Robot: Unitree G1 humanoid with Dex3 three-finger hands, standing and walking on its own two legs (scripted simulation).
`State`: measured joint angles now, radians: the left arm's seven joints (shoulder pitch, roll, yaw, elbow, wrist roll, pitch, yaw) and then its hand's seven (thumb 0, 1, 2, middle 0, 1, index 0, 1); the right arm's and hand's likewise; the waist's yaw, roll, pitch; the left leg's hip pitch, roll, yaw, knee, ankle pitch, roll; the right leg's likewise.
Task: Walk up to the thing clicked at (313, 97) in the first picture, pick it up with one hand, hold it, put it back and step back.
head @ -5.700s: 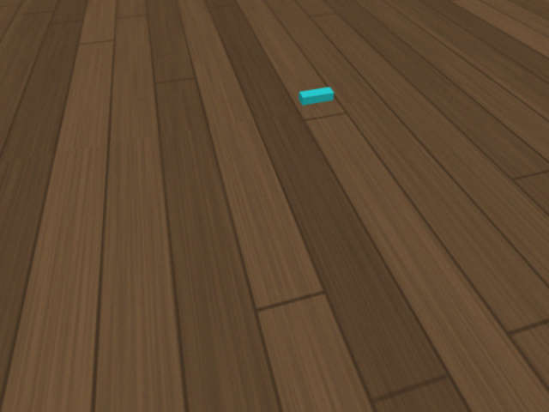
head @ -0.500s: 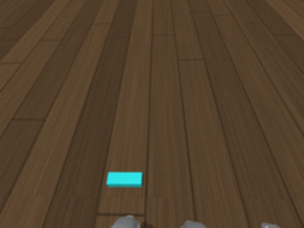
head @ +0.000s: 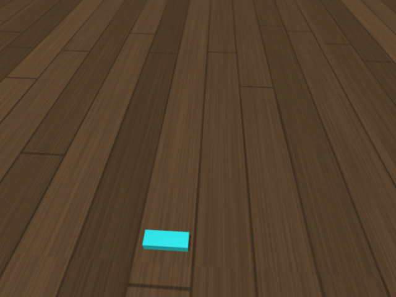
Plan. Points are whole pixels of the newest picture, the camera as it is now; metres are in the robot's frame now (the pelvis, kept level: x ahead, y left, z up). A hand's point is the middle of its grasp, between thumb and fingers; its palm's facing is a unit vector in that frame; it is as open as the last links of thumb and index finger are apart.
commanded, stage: walk up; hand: left
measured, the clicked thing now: (166, 240) +0.48 +0.17 -0.74
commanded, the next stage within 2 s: stand in 0.96 s
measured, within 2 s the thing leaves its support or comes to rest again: neither
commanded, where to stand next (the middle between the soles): +0.02 +0.02 m, yaw -3 degrees
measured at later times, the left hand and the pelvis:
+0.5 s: hand out of the picture +0.09 +0.27 -0.14, palm faces -0.01 -0.93 -0.36, open 7.4 cm; pelvis +0.01 +0.01 +0.02, yaw +0 degrees
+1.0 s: hand out of the picture +0.11 +0.26 -0.14, palm faces -0.02 -0.94 -0.35, open 7.4 cm; pelvis +0.02 +0.00 +0.02, yaw +0 degrees
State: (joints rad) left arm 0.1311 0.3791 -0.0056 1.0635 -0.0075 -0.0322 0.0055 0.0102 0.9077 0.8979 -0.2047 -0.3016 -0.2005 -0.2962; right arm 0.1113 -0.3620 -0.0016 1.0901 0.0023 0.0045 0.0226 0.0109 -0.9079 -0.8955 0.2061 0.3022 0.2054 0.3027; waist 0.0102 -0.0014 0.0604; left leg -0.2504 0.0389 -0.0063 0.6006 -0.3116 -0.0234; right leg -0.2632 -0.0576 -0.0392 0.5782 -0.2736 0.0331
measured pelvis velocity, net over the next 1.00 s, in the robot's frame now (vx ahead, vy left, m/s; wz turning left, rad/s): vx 0.02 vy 0.00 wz -0.01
